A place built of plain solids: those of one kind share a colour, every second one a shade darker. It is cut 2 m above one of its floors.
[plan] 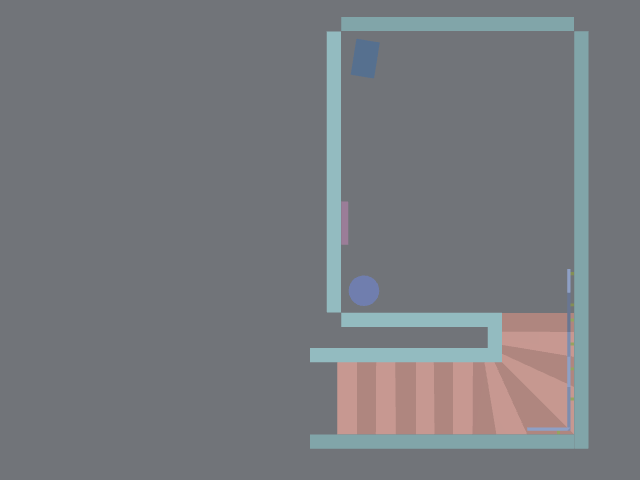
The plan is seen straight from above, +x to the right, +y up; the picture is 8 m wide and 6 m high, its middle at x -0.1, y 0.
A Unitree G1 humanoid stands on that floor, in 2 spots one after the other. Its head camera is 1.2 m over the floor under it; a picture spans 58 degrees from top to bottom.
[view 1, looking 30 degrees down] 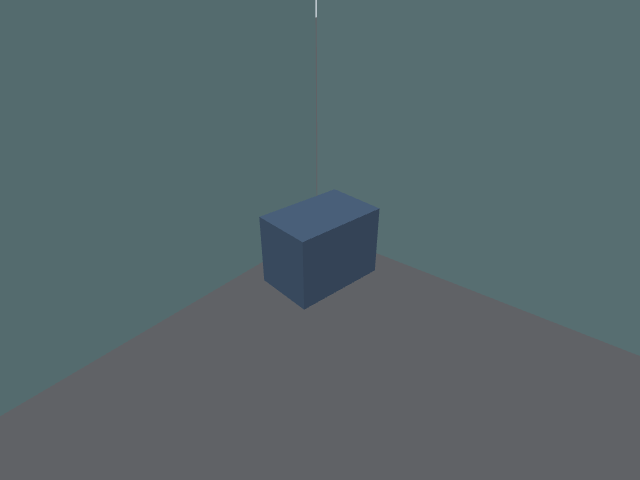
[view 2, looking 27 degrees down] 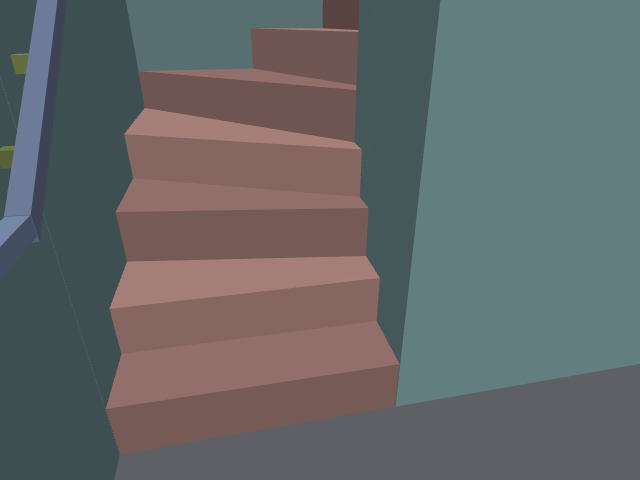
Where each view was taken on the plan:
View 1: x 1.56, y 0.92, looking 129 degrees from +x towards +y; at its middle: bucket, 1.77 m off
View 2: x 2.66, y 0.09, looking -102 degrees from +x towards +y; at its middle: tread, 1.64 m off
